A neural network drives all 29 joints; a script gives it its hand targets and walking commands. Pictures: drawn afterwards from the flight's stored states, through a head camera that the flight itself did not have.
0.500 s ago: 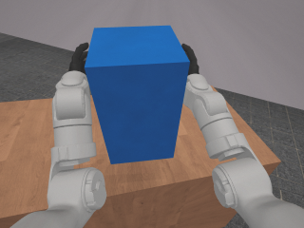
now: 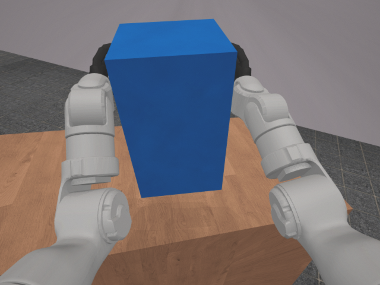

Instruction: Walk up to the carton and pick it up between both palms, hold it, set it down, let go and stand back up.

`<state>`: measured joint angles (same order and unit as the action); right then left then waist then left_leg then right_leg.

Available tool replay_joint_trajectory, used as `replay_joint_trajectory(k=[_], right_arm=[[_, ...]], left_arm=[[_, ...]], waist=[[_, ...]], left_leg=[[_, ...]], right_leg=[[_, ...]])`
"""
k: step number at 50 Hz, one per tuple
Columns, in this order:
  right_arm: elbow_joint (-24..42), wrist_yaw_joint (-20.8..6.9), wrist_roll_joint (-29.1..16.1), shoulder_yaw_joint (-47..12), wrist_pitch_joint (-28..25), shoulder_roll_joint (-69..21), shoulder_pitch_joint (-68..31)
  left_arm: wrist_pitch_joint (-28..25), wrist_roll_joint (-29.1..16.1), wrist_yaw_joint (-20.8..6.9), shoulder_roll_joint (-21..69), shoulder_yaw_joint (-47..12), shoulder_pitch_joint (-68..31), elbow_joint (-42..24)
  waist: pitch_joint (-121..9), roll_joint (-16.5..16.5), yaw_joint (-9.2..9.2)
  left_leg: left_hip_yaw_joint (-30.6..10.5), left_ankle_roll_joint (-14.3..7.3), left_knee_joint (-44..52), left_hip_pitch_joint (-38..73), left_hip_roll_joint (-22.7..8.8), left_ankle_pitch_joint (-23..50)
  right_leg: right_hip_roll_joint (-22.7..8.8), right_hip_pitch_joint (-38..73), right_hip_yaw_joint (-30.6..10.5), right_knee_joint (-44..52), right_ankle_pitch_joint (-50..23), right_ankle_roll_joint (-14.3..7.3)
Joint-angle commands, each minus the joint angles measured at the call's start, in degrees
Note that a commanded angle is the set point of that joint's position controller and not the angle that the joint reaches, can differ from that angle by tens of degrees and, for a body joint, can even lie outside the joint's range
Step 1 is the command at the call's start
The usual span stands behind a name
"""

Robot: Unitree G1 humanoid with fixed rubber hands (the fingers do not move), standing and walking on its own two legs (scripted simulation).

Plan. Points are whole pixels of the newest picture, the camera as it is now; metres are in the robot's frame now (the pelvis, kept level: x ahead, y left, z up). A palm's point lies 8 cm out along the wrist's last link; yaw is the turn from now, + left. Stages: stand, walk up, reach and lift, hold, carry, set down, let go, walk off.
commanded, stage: reach and lift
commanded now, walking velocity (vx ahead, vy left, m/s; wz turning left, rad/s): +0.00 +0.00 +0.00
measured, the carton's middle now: (175, 114) +0.35 +0.01 +0.24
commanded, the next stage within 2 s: hold in 0.18 s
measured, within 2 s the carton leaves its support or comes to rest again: neither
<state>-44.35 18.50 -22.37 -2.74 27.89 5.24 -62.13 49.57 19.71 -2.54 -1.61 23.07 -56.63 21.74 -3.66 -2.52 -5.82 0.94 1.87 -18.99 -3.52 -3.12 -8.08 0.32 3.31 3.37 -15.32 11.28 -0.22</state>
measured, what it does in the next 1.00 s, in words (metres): stands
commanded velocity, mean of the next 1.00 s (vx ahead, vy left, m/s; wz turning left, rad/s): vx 0.00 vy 0.00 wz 0.00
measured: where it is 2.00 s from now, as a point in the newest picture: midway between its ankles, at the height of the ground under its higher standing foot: outside the picture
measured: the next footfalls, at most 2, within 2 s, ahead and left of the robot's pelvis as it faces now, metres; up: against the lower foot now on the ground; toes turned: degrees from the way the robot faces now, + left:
none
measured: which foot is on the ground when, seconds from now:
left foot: down 0.00-1.00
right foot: down 0.00-1.00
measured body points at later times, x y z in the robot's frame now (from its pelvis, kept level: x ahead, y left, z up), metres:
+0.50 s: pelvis +0.00 +0.00 +0.00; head -0.09 +0.02 +0.44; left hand +0.39 +0.14 +0.32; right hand +0.39 -0.13 +0.33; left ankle +0.03 +0.14 -0.75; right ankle -0.02 -0.11 -0.75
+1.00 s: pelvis +0.00 +0.00 +0.00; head -0.09 +0.02 +0.44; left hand +0.39 +0.14 +0.32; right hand +0.39 -0.12 +0.34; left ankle +0.03 +0.14 -0.75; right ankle -0.02 -0.11 -0.75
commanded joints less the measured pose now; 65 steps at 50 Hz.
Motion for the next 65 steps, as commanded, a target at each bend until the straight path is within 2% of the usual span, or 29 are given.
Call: replay_joint_trajectory(k=[1,6,13,17,25,30,36,51,65], right_arm=[[15.6,-3.8,-7.7,-12.8,0.9,-35.7,-40.4],[14.8,-4.0,-8.0,-11.8,1.9,-35.3,-41.4],[14.7,-4.7,-10.5,-12.1,3.5,-33.8,-43.7],[12.8,-5.0,-11.3,-11.2,5.5,-32.8,-44.0],[8.6,-5.1,-11.8,-10.0,6.8,-33.6,-45.6],[7.7,-4.7,-11.5,-9.0,6.8,-33.8,-46.7],[7.4,-4.4,-11.0,-7.8,6.7,-33.6,-47.5],[7.8,-4.9,-11.5,-7.8,6.5,-32.7,-47.6],[8.2,-5.2,-12.2,-8.4,6.9,-32.9,-47.6]], left_arm=[[-3.4,-8.4,-6.3,32.2,-21.8,-36.2,-2.6],[-3.1,-9.2,-5.8,32.8,-22.0,-37.6,-2.2],[-2.0,-11.7,-3.8,34.1,-24.2,-39.6,-4.6],[-0.6,-11.9,-2.9,33.0,-23.0,-40.1,-3.6],[-1.4,-10.4,-3.5,30.3,-18.4,-42.2,1.3],[-1.8,-9.9,-4.1,29.7,-16.8,-43.0,3.8],[-2.3,-10.3,-4.6,29.8,-16.2,-43.7,5.7],[-2.7,-11.6,-3.6,31.6,-17.9,-44.4,4.4],[-2.6,-12.0,-2.6,32.0,-18.5,-44.1,3.7]], waist=[[-16.9,3.8,-0.57],[-16.7,4.9,-0.49],[-19.9,6.8,-0.98],[-18.6,6.3,-0.56],[-18.3,4.0,1.16],[-17.5,2.9,1.37],[-17.7,3.0,0.65],[-19.6,5.5,0.23],[-20.1,5.2,0.44]], left_leg=[[1.5,0.7,-0.7,9.5,6.1,10.9],[1.4,1.1,-0.3,8.1,5.6,9.8],[0.9,2.3,-1.1,7.8,4.7,12.7],[1.0,2.0,-0.3,5.5,4.7,10.3],[0.4,1.1,-0.8,5.6,5.3,9.5],[0.4,0.8,-0.7,5.1,5.5,8.5],[0.2,0.7,-0.6,4.5,5.6,7.5],[-0.3,1.8,-0.9,4.3,5.0,9.0],[-0.6,1.8,-1.4,4.9,5.0,9.7]], right_leg=[[4.0,-3.3,-0.4,1.5,-14.8,5.6],[4.4,-4.2,-0.5,1.6,-11.2,4.8],[5.5,-3.5,-1.0,0.3,-11.5,3.9],[5.5,-3.4,-1.6,0.4,-9.7,4.0],[4.8,-5.2,-2.3,1.2,-11.8,4.7],[4.5,-6.1,-2.5,1.7,-11.5,4.8],[4.1,-6.4,-2.7,2.0,-11.5,4.7],[4.7,-6.6,-2.5,1.6,-9.4,3.8],[4.9,-6.9,-2.8,1.7,-10.1,4.0]])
